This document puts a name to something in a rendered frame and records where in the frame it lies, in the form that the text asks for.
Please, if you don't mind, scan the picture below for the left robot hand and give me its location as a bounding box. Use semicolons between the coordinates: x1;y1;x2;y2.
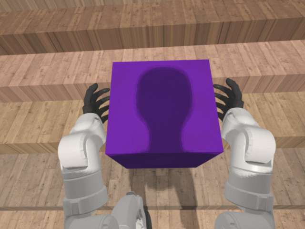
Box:
82;83;110;124

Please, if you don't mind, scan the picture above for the robot right forearm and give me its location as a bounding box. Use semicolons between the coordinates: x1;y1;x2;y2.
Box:
221;107;276;229

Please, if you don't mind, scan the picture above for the right robot hand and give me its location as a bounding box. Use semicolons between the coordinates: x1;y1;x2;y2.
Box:
213;78;244;121

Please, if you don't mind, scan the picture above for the robot left forearm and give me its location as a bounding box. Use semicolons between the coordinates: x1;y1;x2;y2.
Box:
58;113;108;229

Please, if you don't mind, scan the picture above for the robot right upper arm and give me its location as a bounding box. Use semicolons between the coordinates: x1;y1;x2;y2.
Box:
214;211;272;229

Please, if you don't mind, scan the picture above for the left robot shin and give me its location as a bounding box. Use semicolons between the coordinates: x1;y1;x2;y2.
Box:
126;191;147;229

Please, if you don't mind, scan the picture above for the carton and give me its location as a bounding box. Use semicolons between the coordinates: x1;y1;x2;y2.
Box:
105;59;224;169

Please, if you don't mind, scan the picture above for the left robot thigh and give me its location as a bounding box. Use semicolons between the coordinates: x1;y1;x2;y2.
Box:
110;195;144;229

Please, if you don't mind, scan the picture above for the robot left upper arm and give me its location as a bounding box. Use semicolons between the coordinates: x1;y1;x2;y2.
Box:
69;214;119;229

